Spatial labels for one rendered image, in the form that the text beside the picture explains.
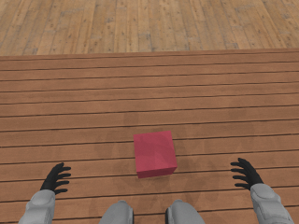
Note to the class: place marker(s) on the robot left forearm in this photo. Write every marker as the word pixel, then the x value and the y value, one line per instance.
pixel 40 209

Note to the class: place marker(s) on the robot thigh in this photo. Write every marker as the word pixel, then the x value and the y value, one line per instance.
pixel 183 213
pixel 118 213

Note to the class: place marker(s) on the robot left hand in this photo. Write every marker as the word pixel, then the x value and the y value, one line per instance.
pixel 50 182

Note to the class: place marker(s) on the robot right hand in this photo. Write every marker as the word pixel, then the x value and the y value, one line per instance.
pixel 251 176

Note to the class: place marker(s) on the robot right forearm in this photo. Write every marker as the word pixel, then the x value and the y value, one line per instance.
pixel 267 205

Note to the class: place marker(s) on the carton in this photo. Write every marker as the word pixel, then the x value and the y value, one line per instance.
pixel 154 154

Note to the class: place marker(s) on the robot right thigh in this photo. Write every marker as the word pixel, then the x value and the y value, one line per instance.
pixel 183 213

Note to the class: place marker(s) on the robot left thigh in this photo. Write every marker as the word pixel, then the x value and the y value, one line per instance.
pixel 118 213

